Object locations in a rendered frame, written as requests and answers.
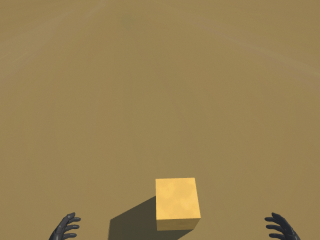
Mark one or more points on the carton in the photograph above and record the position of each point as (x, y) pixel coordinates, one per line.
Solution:
(177, 206)

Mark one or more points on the robot right hand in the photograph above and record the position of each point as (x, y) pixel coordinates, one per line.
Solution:
(285, 228)

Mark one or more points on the robot left hand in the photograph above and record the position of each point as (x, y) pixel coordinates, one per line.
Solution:
(58, 233)

